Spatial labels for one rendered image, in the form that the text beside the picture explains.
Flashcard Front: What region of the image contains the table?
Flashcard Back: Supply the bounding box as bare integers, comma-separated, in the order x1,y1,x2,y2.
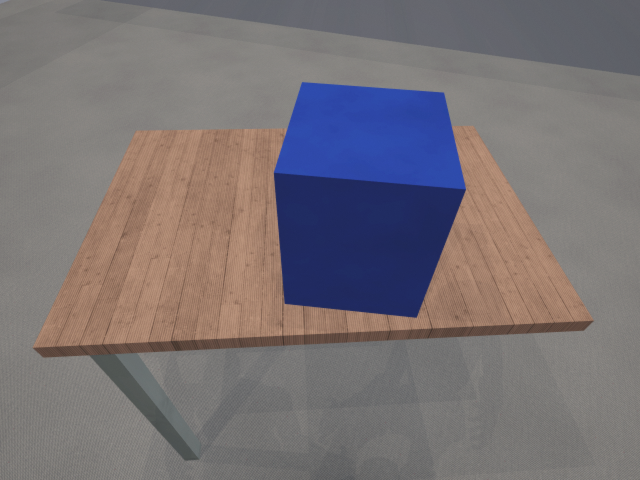
33,126,594,461

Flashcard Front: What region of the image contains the carton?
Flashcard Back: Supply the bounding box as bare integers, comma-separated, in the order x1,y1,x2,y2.
274,82,466,318

